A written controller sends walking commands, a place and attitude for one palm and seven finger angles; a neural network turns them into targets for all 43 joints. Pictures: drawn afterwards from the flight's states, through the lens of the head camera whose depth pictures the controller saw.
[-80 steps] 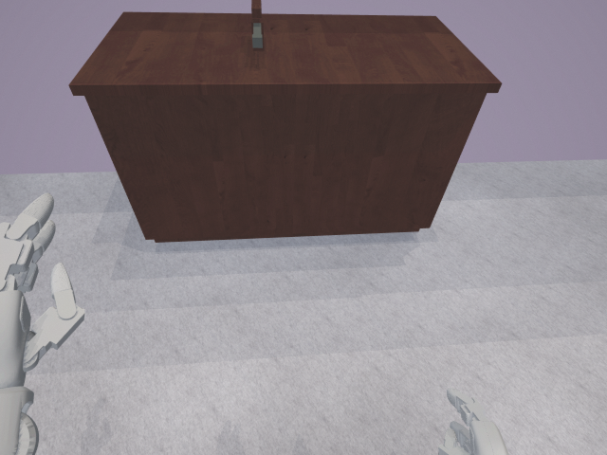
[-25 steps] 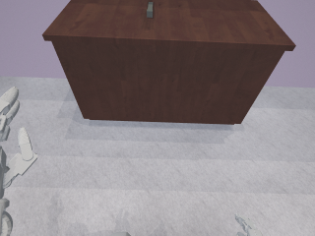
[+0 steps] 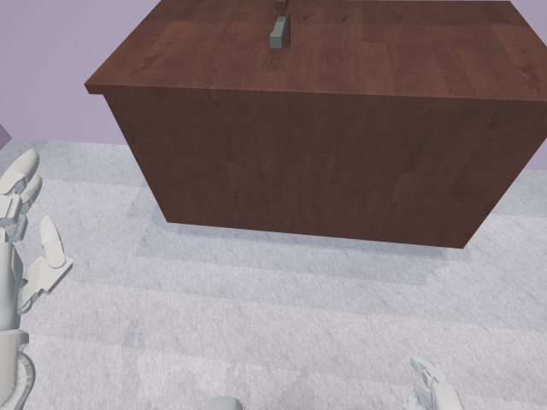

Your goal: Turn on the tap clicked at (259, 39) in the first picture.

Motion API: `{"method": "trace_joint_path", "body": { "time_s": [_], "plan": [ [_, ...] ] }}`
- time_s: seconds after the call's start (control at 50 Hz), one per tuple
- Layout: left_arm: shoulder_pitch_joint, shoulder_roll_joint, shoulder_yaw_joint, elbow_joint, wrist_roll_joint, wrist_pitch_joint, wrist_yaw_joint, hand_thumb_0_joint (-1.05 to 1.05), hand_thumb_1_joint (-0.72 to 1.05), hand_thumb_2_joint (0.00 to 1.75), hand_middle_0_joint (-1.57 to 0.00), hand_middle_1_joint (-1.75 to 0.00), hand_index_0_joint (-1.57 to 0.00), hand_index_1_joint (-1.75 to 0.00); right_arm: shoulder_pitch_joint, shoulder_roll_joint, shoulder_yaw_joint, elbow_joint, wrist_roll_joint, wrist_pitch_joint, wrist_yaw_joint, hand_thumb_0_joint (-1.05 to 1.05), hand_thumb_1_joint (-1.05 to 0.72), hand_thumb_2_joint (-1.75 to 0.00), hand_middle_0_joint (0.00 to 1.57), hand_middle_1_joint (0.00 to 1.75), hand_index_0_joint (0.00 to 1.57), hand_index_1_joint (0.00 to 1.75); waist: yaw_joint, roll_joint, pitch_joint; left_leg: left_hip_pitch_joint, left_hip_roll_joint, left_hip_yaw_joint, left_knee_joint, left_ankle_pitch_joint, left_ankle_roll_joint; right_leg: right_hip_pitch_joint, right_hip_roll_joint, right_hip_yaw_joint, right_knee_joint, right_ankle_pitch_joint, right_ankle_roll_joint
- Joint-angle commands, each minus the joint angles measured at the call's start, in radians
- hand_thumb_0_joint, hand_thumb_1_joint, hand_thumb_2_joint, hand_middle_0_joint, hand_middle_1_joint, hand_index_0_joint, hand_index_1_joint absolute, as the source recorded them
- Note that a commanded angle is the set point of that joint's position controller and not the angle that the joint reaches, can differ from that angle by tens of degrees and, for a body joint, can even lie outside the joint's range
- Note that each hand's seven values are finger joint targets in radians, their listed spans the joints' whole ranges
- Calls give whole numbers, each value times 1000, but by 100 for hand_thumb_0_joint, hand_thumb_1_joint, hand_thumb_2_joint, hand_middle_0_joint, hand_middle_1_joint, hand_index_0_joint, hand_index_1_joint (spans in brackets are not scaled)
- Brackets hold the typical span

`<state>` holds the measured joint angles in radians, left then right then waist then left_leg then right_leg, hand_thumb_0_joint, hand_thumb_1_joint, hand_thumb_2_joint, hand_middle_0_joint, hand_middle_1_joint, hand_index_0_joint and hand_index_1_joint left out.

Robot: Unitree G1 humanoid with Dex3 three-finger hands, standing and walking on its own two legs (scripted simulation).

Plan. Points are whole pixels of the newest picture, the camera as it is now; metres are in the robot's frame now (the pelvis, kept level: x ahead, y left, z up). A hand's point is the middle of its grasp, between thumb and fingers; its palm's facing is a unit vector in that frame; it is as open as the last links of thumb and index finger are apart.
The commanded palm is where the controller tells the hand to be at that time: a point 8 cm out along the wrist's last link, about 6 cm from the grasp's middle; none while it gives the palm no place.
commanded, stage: walk to a spot facing it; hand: left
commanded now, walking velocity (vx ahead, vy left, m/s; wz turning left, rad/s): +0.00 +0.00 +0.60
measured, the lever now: (276, 40) +0.91 +0.06 +0.10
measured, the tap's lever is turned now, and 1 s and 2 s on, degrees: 0 0 0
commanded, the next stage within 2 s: turn to face it in 0.04 s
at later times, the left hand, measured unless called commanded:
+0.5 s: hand (93, 200) +0.30 +0.22 +0.20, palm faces +0.42 -0.83 -0.38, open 7.5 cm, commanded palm +0.24 +0.26 +0.20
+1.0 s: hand (148, 200) +0.30 +0.16 +0.20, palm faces +0.16 -0.91 -0.39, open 7.5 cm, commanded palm +0.26 +0.21 +0.20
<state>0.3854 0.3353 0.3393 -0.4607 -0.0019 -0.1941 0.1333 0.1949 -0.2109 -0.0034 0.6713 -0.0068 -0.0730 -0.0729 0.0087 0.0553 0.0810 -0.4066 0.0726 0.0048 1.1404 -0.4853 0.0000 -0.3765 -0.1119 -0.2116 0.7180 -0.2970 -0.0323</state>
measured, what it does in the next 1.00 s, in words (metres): steps on the spot, turning right: left foot, then right foot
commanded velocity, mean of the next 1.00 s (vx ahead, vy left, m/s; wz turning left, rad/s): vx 0.00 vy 0.00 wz -0.39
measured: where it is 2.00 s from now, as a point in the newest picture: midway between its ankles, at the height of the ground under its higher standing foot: outside the picture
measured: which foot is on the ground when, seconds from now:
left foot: up 0.00-0.26, down 0.28-0.56, up 0.58-0.92, down 0.94-1.00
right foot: down 0.00-0.28, up 0.30-0.52, down 0.54-0.98, up 1.00-1.00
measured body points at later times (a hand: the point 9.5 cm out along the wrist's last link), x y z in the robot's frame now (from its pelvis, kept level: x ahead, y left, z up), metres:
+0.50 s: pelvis +0.08 -0.01 +0.01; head +0.10 -0.01 +0.46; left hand +0.27 +0.26 +0.22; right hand +0.28 -0.20 -0.05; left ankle +0.12 +0.12 -0.72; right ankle +0.09 -0.12 -0.70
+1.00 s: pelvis +0.03 -0.02 +0.02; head +0.04 +0.00 +0.47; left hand +0.29 +0.21 +0.22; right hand +0.11 -0.32 -0.05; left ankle +0.07 +0.10 -0.72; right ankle +0.09 -0.11 -0.71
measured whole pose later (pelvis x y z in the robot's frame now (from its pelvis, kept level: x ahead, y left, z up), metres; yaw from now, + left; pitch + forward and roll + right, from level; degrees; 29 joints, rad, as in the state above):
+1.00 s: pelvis +0.03 -0.02 +0.02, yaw -16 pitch -1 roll +1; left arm 0.48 0.40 0.38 -0.54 -0.03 -0.21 0.14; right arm 0.24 -0.25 -0.03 0.55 0.00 0.01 -0.06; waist 0.00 -0.06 0.01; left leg -0.25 0.03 0.09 0.53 -0.27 0.00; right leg -0.40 0.09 0.05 0.60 -0.26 -0.03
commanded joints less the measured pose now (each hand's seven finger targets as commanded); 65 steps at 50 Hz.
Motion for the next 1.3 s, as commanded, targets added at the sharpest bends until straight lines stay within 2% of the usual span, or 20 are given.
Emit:
{"method": "trace_joint_path", "body": {
  "time_s": [0.0,0.1,0.2,0.22,0.26,0.3,0.42,0.5,0.54,0.56,0.6,0.68,0.88,0.96,0.98,1.04,1.18,1.24,1.26,1.28],
  "plan": [
    [20,264,204,-300,-8,-86,32,0,90,90,-20,-30,-20,-30,-131,-77,-32,-186,8,-27,4,0,-90,-90,20,30,20,30,7,-182,-155,-282,49,-24,215,55,-36,294,-327,338,-386,191,-117],
    [121,235,220,-329,-24,-78,65,0,90,90,-20,-30,-20,-30,-84,-54,-38,-233,-3,-3,-3,0,-90,-90,20,30,20,30,4,-221,-210,-76,39,126,-250,98,-38,270,-277,75,-276,615,-78],
    [95,191,174,-318,-28,-79,84,0,90,90,-20,-30,-20,-30,-38,-63,-46,-237,-1,-7,-10,0,-90,-90,20,30,20,30,-20,-172,-260,168,-52,211,-634,353,-27,259,-162,88,-144,574,-24],
    [47,194,160,-324,-25,-88,81,0,90,90,-20,-30,-20,-30,-32,-80,-53,-240,3,-9,-17,0,-90,-90,20,30,20,30,-29,-118,-272,257,-20,175,-690,425,-14,224,-129,92,-80,500,4],
    [-36,196,135,-307,-29,-98,70,0,90,90,-20,-30,-20,-30,-39,-124,-61,-249,18,-16,-14,0,-90,-90,20,30,20,30,-7,119,-271,391,241,-133,-713,783,105,4,18,93,73,-80,58],
    [-53,198,115,-247,-17,-102,52,0,90,90,-20,-30,-20,-30,-68,-107,-40,-228,-6,-34,-9,0,-90,-90,20,30,20,30,-7,236,-209,335,368,-254,-802,735,183,-90,46,178,242,-315,55],
    [-9,169,98,-333,-33,-69,34,0,90,90,-20,-30,-20,-30,-52,-116,-44,-251,7,-71,41,0,-90,-90,20,30,20,30,-4,235,-217,263,295,56,-723,662,84,24,86,96,9,-136,69],
    [-19,177,125,-236,-36,-51,21,0,90,90,-20,-30,-20,-30,-54,-105,-38,-265,12,-60,46,0,-90,-90,20,30,20,30,8,100,-179,116,256,130,-584,381,14,162,85,103,-190,60,66],
    [-46,232,168,-186,-38,-49,28,0,90,90,-20,-30,-20,-30,-64,-58,-25,-282,16,-44,41,0,-90,-90,20,30,20,30,3,-264,-172,-35,58,198,-321,0,-62,165,-124,474,-307,437,-42],
    [-13,230,179,-166,-56,-36,32,0,90,90,-20,-30,-20,-30,-85,-70,-35,-289,17,-40,38,0,-90,-90,20,30,20,30,30,-382,-177,-116,-6,102,-114,-107,-71,161,-214,669,-388,537,-107],
    [11,213,157,-200,-55,-37,37,0,90,90,-20,-30,-20,-30,-89,-39,-4,-261,10,-19,38,0,-90,-90,20,30,20,30,6,-249,-221,-202,13,-11,39,-33,-84,300,-196,601,-319,662,-147],
    [12,201,144,-255,-50,-59,41,0,90,90,-20,-30,-20,-30,-111,-53,-6,-254,12,15,24,0,-90,-90,20,30,20,30,-3,-168,-266,-135,0,8,-79,43,-88,328,-127,442,-295,702,-118],
    [79,221,162,-271,-47,-63,40,0,90,90,-20,-30,-20,-30,-54,-106,-39,-279,22,34,28,0,-90,-90,20,30,20,30,7,-125,-248,180,-20,29,-660,139,-27,139,-73,538,-379,112,-82],
    [38,225,162,-269,-29,-84,31,0,90,90,-20,-30,-20,-30,-75,-116,-34,-288,8,16,12,0,-90,-90,20,30,20,30,19,298,-131,114,340,-279,-951,154,149,-56,153,266,137,-173,48],
    [-22,231,152,-302,-25,-96,26,0,90,90,-20,-30,-20,-30,-66,-93,-41,-286,4,1,11,0,-90,-90,20,30,20,30,12,242,-101,72,363,-307,-945,215,179,-61,135,265,273,-164,58],
    [10,140,65,-210,-15,-73,13,0,90,90,-20,-30,-20,-30,-33,-129,-56,-251,19,-25,28,0,-90,-90,20,30,20,30,6,153,-82,131,260,-29,-818,422,114,-59,122,181,150,-143,70],
    [-36,191,107,-217,-7,-69,22,0,90,90,-20,-30,-20,-30,-26,-134,-52,-227,14,-69,38,0,-90,-90,20,30,20,30,-12,164,-148,119,206,41,-659,428,30,205,127,90,-270,47,70],
    [-18,236,159,-195,-17,-78,36,0,90,90,-20,-30,-20,-30,-36,-79,-34,-226,14,-58,38,0,-90,-90,20,30,20,30,-20,-173,-237,-30,17,139,-436,53,-40,296,-103,390,-319,327,-49],
    [40,254,184,-191,-31,-61,39,0,90,90,-20,-30,-20,-30,-54,-91,-51,-232,17,-47,32,0,-90,-90,20,30,20,30,15,-315,-243,-85,-24,94,-274,-34,-33,282,-172,548,-386,199,-106],
    [80,266,202,-197,-34,-53,42,0,90,90,-20,-30,-20,-30,-81,-94,-46,-228,16,-33,30,0,-90,-90,20,30,20,30,16,-281,-230,-164,-17,36,-138,-60,-25,290,-219,617,-418,60,-158]
  ]
}}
